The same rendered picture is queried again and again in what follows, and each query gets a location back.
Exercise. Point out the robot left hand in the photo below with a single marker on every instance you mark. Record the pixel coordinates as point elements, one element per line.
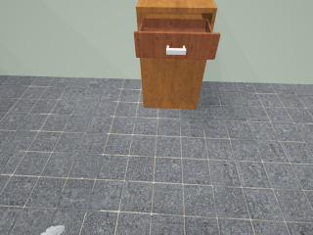
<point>54,230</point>

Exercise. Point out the cabinet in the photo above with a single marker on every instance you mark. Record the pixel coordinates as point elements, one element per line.
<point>173,83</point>

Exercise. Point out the drawer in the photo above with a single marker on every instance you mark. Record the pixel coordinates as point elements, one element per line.
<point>155,34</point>

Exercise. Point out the handle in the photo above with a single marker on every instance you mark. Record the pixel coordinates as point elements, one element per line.
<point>175,51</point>

